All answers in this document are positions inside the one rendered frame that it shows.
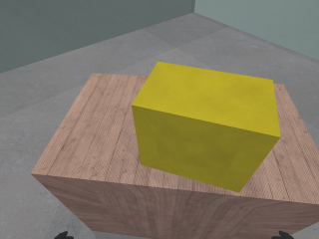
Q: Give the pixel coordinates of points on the pedestal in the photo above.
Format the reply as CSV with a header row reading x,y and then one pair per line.
x,y
92,165

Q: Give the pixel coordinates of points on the carton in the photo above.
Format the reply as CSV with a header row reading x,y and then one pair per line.
x,y
210,126

